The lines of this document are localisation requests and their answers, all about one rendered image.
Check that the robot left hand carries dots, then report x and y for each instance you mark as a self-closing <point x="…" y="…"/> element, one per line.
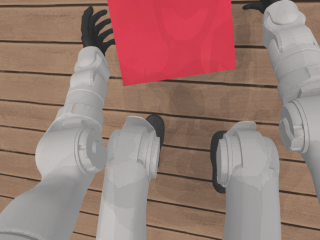
<point x="90" y="32"/>

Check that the robot left upper arm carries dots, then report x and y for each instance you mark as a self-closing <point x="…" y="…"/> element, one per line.
<point x="67" y="161"/>

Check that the robot left forearm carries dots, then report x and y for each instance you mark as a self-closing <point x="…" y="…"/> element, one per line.
<point x="86" y="95"/>

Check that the robot right hand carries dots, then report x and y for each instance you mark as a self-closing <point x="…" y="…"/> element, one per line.
<point x="261" y="6"/>

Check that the carton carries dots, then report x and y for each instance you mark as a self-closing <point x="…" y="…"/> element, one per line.
<point x="166" y="39"/>

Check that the left robot shin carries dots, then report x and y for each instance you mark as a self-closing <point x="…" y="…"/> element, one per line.
<point x="130" y="120"/>

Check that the right robot thigh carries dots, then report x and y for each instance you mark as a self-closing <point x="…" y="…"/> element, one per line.
<point x="251" y="188"/>

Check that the robot right forearm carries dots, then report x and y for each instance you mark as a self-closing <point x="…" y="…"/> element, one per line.
<point x="293" y="51"/>

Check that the robot right upper arm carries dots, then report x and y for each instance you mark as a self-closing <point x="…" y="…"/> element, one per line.
<point x="299" y="130"/>

